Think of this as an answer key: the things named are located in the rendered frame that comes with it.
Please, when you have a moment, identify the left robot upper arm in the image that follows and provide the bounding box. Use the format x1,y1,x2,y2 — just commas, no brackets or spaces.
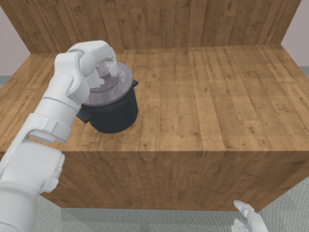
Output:
0,138,65,232

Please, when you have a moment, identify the robot left forearm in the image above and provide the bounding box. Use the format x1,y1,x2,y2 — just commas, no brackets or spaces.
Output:
0,46,96,180

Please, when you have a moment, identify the pot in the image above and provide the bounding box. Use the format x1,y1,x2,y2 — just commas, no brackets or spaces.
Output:
76,79,139,134

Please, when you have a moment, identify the lid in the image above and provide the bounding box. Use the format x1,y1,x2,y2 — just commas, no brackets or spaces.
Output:
82,61,133,106

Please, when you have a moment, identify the robot left hand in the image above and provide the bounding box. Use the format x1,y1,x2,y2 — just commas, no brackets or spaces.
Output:
69,40,118,89

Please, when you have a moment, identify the table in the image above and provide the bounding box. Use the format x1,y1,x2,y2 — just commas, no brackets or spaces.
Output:
0,0,309,212

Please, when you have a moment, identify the knob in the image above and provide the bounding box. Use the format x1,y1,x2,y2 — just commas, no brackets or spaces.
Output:
96,65,112,81

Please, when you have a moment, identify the robot right hand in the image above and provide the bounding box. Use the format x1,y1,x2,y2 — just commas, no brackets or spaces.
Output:
231,200,268,232

